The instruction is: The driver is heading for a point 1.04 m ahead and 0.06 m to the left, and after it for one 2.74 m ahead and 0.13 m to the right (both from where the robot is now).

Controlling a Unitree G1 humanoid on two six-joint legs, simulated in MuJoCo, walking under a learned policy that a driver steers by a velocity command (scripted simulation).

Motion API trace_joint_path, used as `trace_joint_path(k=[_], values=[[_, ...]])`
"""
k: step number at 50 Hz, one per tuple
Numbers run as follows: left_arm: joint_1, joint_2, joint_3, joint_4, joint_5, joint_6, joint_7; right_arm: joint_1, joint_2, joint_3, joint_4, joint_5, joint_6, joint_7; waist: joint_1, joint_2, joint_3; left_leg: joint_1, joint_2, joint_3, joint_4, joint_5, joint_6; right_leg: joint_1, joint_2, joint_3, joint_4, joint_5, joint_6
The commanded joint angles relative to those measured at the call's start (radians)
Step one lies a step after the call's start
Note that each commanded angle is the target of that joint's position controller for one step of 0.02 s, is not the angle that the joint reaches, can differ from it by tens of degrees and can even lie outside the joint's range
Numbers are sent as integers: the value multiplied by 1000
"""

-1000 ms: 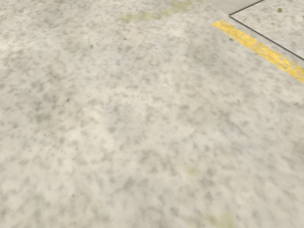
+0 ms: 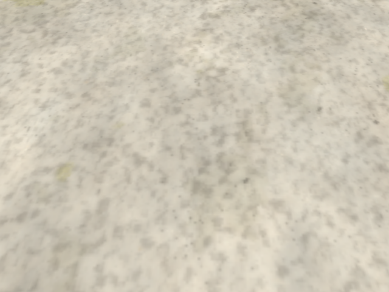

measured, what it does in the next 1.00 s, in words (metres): walks ahead: left foot, then right foot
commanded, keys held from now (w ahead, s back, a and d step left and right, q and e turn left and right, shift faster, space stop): w+q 0.34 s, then w+e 0.66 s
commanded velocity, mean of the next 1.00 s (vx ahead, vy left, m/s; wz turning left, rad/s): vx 0.50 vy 0.00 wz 0.08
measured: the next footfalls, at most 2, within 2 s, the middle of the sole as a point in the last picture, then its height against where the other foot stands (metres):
left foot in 0.24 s outside the picture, level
right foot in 0.78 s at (212, 236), level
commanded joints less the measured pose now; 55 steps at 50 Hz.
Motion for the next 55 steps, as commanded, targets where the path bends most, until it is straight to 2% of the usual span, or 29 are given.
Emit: trace_joint_path(k=[1,5,8,10,11,12,13,14,15,16,17,18,20,24,28,33,36,38,39,40,41,42,43,44,45,47,49,52,55], values=[[-94,143,30,-68,-2,-19,3,11,-24,0,-59,-2,-15,14,-33,-105,-6,-19,42,-27,-126,166,-2,4,-280,126,-180,235,-162],[-36,180,35,-41,-13,0,8,-139,-5,11,-98,0,-29,44,28,-88,26,24,13,53,-349,290,17,67,-272,20,-167,266,-124],[2,213,44,-21,-30,21,8,-196,-20,5,-134,3,-27,61,32,-96,43,19,-10,88,-431,213,50,174,-308,-11,-121,371,-103],[2,245,53,-21,-39,37,14,-155,-57,-14,-140,-4,-22,64,-12,-129,-6,116,-73,142,-449,101,89,226,-312,-48,10,694,-82],[-2,257,56,-24,-43,46,18,-68,-90,-33,-124,-6,-17,62,-68,-138,-62,234,-117,167,-463,65,116,222,-303,-70,152,834,-69],[-12,240,48,-30,-45,52,23,99,-139,-64,-80,-2,-12,52,-161,-118,-147,473,-160,173,-522,120,155,132,-272,-100,365,839,-39],[14,183,24,-48,-14,47,26,261,-222,-97,-44,5,0,31,-218,3,-242,786,-40,-38,-531,123,215,-126,-230,-99,681,490,6],[91,55,-19,-112,14,21,12,201,-319,-103,-63,11,-12,31,-80,243,-341,1048,196,-631,-654,-107,399,-544,-19,21,1003,-388,58],[-25,152,-4,-120,-20,-11,0,222,-218,-74,-91,4,-31,39,-165,108,-409,1070,229,-750,-765,-182,395,-642,-35,217,1083,-385,44],[-106,185,4,-150,-50,-28,-6,193,-172,-58,-77,-6,-46,42,-166,65,-268,971,204,-606,-780,-87,351,-704,-73,213,1054,-285,26],[-113,166,-3,-148,-37,-38,0,139,-153,-52,-76,-3,-53,42,-121,-17,-190,833,162,-494,-776,34,324,-664,-114,212,969,-204,21],[-92,163,-1,-128,-17,-36,3,73,-112,-38,-80,-9,-53,38,-78,-40,-147,715,135,-386,-781,161,299,-599,-152,204,886,-153,30],[-40,157,0,-97,-15,-11,-3,18,-72,-20,-86,-30,-59,30,-36,-2,-130,585,112,-293,-822,318,293,-494,-184,193,833,-102,49],[-89,103,-18,-99,-11,23,-4,47,-104,-21,-28,-29,-78,17,-47,-7,-58,492,89,-126,-893,406,278,-516,-192,165,680,55,90],[-191,78,-30,-115,-22,18,-17,65,-109,-17,12,-33,-84,11,-96,1,-7,493,51,4,-930,303,215,-482,-157,144,421,324,75],[-282,82,-30,-162,-31,13,-44,121,-127,-27,77,-23,-77,13,-135,-12,44,668,131,42,-908,300,195,-548,-116,155,281,300,24],[-256,96,-23,-180,-21,14,-61,103,-143,-35,87,-17,-57,2,-101,7,13,772,158,71,-798,573,160,-526,-77,115,258,147,-26],[-94,150,9,-153,-16,22,-55,73,-162,-39,78,-19,-38,-12,-7,29,-106,769,121,125,-555,927,118,-299,5,44,255,84,-69],[51,204,36,-124,-19,27,-44,80,-146,-31,68,-24,-34,-23,62,-5,-194,641,80,162,-325,882,79,-55,7,86,248,136,-106],[156,324,68,-126,-18,32,-31,193,-67,-2,27,-44,-54,-19,38,-216,-342,248,-45,172,80,410,5,353,-244,515,257,114,-272],[171,279,52,-130,-32,29,-34,189,-30,20,28,-48,-86,-1,37,-299,-469,-2,-200,4,291,-310,-22,538,-368,967,51,-66,-384],[155,213,33,-132,-27,29,-30,97,-111,1,12,-5,-111,19,76,-212,-378,-108,-125,-85,337,-266,3,497,-348,886,2,-190,-321],[101,190,27,-142,-24,30,-24,13,-115,4,-17,10,-125,24,67,-134,-249,-128,-80,-62,279,-185,19,355,-312,759,-10,-176,-280],[42,175,21,-154,-20,31,-22,-25,-106,6,-28,-9,-131,19,30,-54,-148,-108,-44,-45,184,-132,21,196,-279,664,-24,-72,-263],[1,153,13,-167,-12,30,-18,-25,-112,-2,-28,-30,-126,11,-7,-54,-109,-39,-15,-45,103,-91,15,86,-246,596,-41,46,-252],[-35,147,11,-185,-7,32,-11,18,-98,-2,-23,-41,-109,8,-49,-98,-91,34,-4,-35,31,-64,-11,-18,-206,533,-73,178,-260],[-26,160,15,-179,-12,30,0,19,-74,5,-20,-46,-94,3,-58,-99,-77,47,-8,-9,-54,-27,-47,-87,-186,465,-82,288,-264],[3,185,24,-161,-24,37,17,-88,-38,21,-44,-46,-91,1,-24,-108,-54,81,-37,8,-281,177,-79,-145,-126,387,-76,278,-219],[53,189,27,-141,-29,51,27,-194,-25,27,-60,-32,-102,12,24,-129,-57,164,-89,16,-470,334,-84,-153,-106,395,-50,196,-180]])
